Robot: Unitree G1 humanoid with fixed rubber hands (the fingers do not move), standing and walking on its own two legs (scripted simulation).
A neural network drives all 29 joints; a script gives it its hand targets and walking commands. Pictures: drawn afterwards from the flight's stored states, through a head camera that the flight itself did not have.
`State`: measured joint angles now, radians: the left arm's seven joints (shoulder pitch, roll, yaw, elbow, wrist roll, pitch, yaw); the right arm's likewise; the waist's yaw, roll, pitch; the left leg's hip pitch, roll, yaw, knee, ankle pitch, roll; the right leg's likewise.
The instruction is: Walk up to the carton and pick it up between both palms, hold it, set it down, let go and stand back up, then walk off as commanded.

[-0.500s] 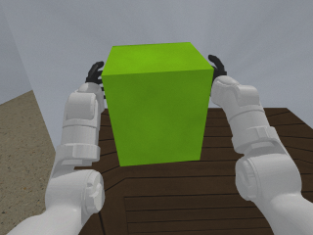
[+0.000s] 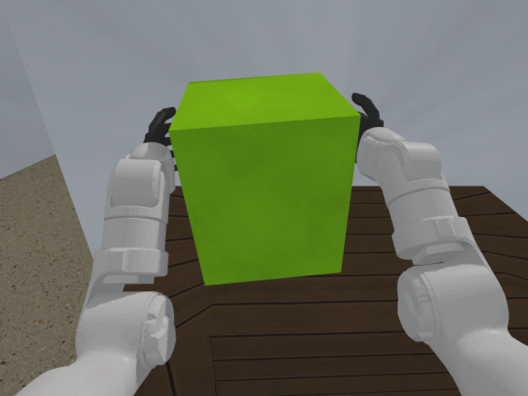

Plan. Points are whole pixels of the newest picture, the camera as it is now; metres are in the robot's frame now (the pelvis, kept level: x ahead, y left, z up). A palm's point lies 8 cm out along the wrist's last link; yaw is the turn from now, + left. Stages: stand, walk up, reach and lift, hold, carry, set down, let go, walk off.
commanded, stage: hold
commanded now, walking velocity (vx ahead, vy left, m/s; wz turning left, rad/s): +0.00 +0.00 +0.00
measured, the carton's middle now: (264, 176) +0.38 +0.02 +0.24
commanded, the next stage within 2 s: none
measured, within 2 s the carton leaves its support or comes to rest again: neither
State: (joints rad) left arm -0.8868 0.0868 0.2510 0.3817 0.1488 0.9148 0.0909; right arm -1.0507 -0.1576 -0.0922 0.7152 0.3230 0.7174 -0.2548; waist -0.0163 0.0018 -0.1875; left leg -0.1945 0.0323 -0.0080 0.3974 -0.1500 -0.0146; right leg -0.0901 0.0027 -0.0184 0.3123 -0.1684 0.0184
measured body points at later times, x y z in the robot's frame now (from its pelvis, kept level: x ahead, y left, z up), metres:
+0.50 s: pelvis -0.01 +0.00 +0.00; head -0.09 +0.01 +0.44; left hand +0.37 +0.17 +0.28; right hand +0.39 -0.13 +0.29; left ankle +0.04 +0.12 -0.75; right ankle +0.00 -0.13 -0.75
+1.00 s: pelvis +0.00 +0.00 +0.00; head -0.10 +0.01 +0.44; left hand +0.37 +0.17 +0.28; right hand +0.38 -0.13 +0.30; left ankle +0.04 +0.12 -0.75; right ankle +0.00 -0.13 -0.75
